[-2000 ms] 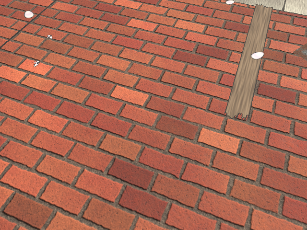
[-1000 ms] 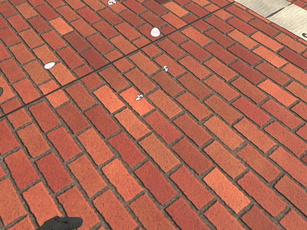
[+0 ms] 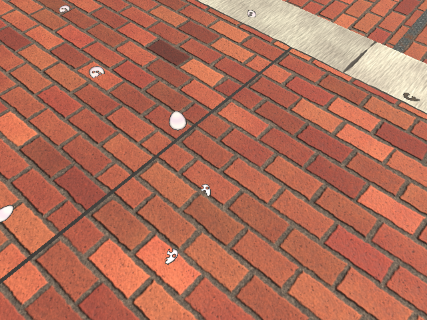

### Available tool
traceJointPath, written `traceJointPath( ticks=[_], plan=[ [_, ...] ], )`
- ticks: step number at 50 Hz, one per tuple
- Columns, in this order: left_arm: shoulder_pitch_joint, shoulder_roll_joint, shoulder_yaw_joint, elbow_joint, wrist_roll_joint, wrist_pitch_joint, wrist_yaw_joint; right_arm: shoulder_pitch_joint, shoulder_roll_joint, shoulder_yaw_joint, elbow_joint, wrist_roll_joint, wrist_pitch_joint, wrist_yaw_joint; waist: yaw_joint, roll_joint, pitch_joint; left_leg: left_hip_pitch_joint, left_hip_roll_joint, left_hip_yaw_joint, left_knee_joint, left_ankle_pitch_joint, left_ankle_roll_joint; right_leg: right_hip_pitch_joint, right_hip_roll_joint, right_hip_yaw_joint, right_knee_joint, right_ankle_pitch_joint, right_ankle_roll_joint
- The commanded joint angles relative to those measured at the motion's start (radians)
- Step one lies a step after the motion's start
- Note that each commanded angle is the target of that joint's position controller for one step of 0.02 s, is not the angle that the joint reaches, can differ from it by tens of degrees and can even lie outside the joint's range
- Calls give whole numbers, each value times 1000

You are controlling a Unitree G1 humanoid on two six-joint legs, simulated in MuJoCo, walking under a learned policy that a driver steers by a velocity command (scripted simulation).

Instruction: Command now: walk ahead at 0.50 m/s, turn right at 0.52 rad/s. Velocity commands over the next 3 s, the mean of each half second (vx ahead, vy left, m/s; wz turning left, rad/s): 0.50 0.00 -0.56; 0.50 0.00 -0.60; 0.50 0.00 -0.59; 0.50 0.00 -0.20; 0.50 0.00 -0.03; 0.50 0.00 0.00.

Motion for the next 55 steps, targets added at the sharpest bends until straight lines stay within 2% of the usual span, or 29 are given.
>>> traceJointPath(
  ticks=[1, 2, 3, 4, 5, 6, 8, 9, 11, 13, 16, 21, 24, 26, 28, 29, 30, 31, 32, 33, 34, 35, 37, 40, 47, 51, 53, 54, 55],
  plan=[
    [88, 85, 27, -38, 2, -13, 10, 10, -198, -43, -33, -5, 11, -14, 85, 132, -56, 21, 295, -33, 269, 1251, 74, 137, 98, -59, -28, -145, -74],
    [191, 111, 42, -8, 5, -20, 16, 4, -210, -47, -39, -4, 20, -12, 128, 124, -118, -23, 296, -33, 444, 1192, 75, 270, 124, -42, -77, -165, -103],
    [341, 164, 68, 35, 17, -27, 28, -25, -211, -48, -60, 1, 22, -5, 209, 61, -193, -190, 271, -23, 710, 954, 49, 503, 75, 65, -169, -160, -150],
    [359, 288, 102, 30, 21, -23, 43, 16, -97, -26, -124, 14, 15, 14, 153, -162, -279, -620, 110, -34, 1091, 118, -5, 829, -235, 538, -187, -144, -290],
    [358, 308, 107, 17, -17, -10, 41, -85, -157, -38, -171, 7, 1, 23, 169, -95, -328, -817, -12, -260, 1256, -139, -20, 876, -322, 888, -342, -119, -363],
    [308, 281, 101, 23, -25, -5, 49, -166, -150, -34, -199, 6, -12, 29, 152, -20, -176, -910, 68, -326, 1219, -34, -10, 777, -302, 716, -370, -84, -324],
    [217, 184, 75, 20, -28, -14, 56, -145, -146, -32, -185, 5, -18, 27, 61, 70, -32, -808, 131, -318, 1030, 62, -17, 527, -210, 522, -407, 96, -229],
    [191, 160, 66, 17, -35, -22, 60, -125, -141, -31, -185, -14, 1, 27, 29, 58, -25, -740, 143, -320, 976, 67, -34, 453, -164, 455, -418, 170, -207],
    [198, 161, 62, 14, -39, -44, 57, -107, -125, -29, -186, -30, 38, 35, 9, 35, -49, -686, 144, -306, 913, 72, -59, 406, -116, 395, -424, 270, -197],
    [233, 192, 69, 21, -38, -54, 54, -149, -114, -26, -208, -29, 54, 40, 14, 17, -45, -708, 143, -287, 839, 124, -77, 387, -88, 369, -434, 292, -187],
    [300, 198, 70, 26, -36, -52, 54, -283, -120, -24, -259, -25, 59, 43, 62, -16, -18, -786, 139, -279, 699, 238, -93, 418, -69, 382, -443, 264, -154],
    [389, 208, 72, 29, -31, -46, 60, -448, -121, -12, -319, -16, 50, 51, 130, -41, -18, -827, 95, -287, 497, 347, -86, 541, -73, 427, -395, 292, -130],
    [408, 221, 74, 23, -21, -44, 68, -505, -133, -6, -352, -9, 37, 53, 144, -51, -14, -793, 63, -293, 400, 334, -65, 592, -95, 468, -344, 356, -123],
    [368, 238, 78, 7, -18, -45, 75, -452, -156, -11, -349, -5, 28, 50, 103, -65, -20, -668, 45, -309, 321, 294, -41, 569, -105, 494, -303, 388, -90],
    [304, 257, 81, -12, -18, -52, 68, -259, -200, -30, -293, -3, 16, 33, 10, -51, -95, -377, -5, -288, 255, 235, -6, 492, -63, 479, -136, 528, -45],
    [292, 238, 75, -17, -27, -60, 57, -120, -236, -43, -265, -13, 2, 20, -62, 10, -181, -161, 60, -339, 206, 236, 26, 405, 6, 427, 71, 452, -20],
    [327, 143, 50, -55, -52, -67, 52, 18, -321, -62, -270, -40, 0, 2, -90, 151, -344, 92, 332, -637, 165, 7, 85, 225, 91, 328, 378, 88, 11],
    [427, 125, 43, -79, -51, -61, 54, -37, -368, -74, -272, -39, 16, 7, 2, 347, -379, 153, 493, -1059, 34, -4, 174, -8, 184, 251, 546, -485, 22],
    [397, 189, 50, -40, -16, -42, 62, -108, -263, -57, -284, -21, 26, 12, 25, 166, -235, 17, 457, -998, 37, -131, 173, -68, 84, 258, 623, -395, 14],
    [331, 188, 51, -40, -10, -36, 51, -165, -183, -38, -291, -12, 28, 15, 25, 66, -116, -120, 402, -826, 15, -100, 154, -56, 51, 242, 595, -304, 20],
    [302, 169, 48, -46, -10, -31, 42, -193, -155, -29, -287, -14, 27, 18, 39, 62, -68, -197, 350, -692, -13, 10, 130, -34, 21, 228, 553, -260, 28],
    [289, 161, 48, -50, 0, -21, 32, -182, -149, -26, -274, -13, 21, 15, 45, 105, -44, -241, 318, -596, -30, 112, 117, -19, 1, 218, 528, -246, 37],
    [286, 148, 44, -57, 3, -1, 17, -153, -153, -28, -249, -2, 1, 21, 56, 138, -44, -274, 291, -480, -50, 273, 114, 1, -9, 199, 523, -216, 49],
    [202, 135, 38, -95, 2, 9, 3, -122, -167, -36, -228, 6, -18, 29, 54, 119, -35, -247, 300, -379, -88, 368, 132, -84, -30, 193, 499, -138, 63],
    [-30, 91, 12, -177, -2, 1, -24, -64, -184, -44, -185, 4, -13, 29, 10, 109, 15, -203, 265, -162, -92, 475, 106, -86, -40, 100, 156, 75, 68],
    [-106, 100, 10, -213, 8, 1, -29, -9, -217, -54, -155, 3, 4, 19, -10, 108, 32, -100, 301, -109, -40, 596, 86, -39, -16, 30, 15, -22, 22],
    [-77, 113, 18, -212, 15, 2, -20, 2, -244, -58, -143, 1, 19, 13, 11, 125, -1, -48, 308, -68, 89, 895, 71, 45, 42, -10, -25, -134, -16],
    [-12, 126, 27, -196, 17, -1, -13, 5, -260, -61, -139, 1, 28, 10, 42, 130, -48, -34, 309, -52, 214, 1038, 68, 126, 83, -21, -45, -182, -40],
    [122, 144, 40, -156, 21, -11, -2, -5, -268, -60, -143, 5, 38, 9, 104, 110, -127, -77, 298, -30, 410, 1055, 57, 292, 124, -21, -107, -170, -69]
  ],
)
